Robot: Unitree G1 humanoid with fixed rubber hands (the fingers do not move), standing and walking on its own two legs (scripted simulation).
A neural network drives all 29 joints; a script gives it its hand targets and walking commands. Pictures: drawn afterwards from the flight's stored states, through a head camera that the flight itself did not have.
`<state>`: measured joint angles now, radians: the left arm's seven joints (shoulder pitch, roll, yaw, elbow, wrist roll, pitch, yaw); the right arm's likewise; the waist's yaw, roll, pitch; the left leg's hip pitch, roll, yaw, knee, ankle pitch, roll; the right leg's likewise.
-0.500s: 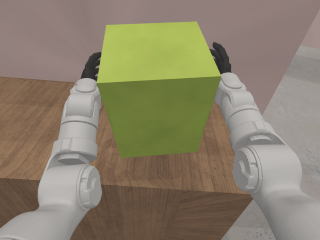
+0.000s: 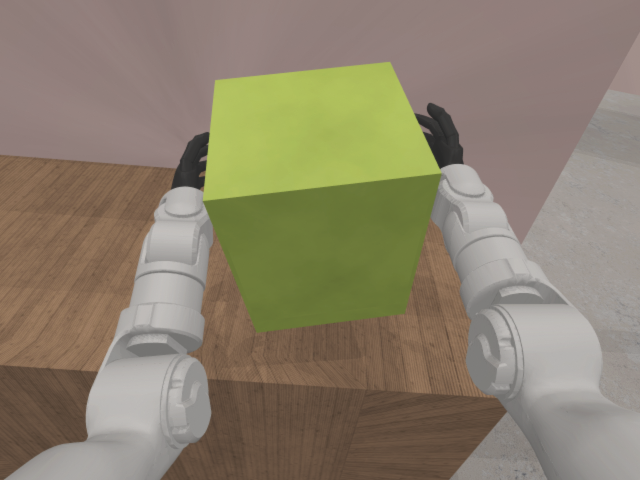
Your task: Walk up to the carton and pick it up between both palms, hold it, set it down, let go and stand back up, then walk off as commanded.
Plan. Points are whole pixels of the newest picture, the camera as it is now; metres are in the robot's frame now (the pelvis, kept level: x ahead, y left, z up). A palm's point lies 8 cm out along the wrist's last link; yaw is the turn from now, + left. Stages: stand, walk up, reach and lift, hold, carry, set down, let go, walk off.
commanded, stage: set down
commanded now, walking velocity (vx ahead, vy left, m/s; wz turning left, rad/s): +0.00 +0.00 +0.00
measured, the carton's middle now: (318, 207) +0.43 +0.02 +0.15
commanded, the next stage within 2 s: none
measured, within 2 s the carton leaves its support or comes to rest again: neither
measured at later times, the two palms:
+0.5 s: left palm (198, 194) +0.40 +0.17 +0.18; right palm (447, 169) +0.43 -0.14 +0.23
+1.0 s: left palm (207, 206) +0.42 +0.17 +0.15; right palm (437, 191) +0.45 -0.15 +0.18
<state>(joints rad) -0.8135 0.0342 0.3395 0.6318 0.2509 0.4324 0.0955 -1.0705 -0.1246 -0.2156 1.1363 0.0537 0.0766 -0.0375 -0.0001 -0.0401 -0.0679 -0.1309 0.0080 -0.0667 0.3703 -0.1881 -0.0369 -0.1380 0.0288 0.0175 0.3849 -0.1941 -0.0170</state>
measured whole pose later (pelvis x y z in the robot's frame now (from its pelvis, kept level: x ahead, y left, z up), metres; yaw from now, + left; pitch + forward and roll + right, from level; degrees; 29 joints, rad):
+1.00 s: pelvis +0.03 -0.01 +0.00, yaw +0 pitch +2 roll +0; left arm -0.77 -0.03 0.45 0.71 0.26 0.28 0.08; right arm -0.95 -0.10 -0.29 1.09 -0.06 0.04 0.02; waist 0.00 -0.04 -0.11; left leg -0.18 0.01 -0.07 0.36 -0.21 -0.04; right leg -0.19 0.03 0.01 0.38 -0.23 -0.02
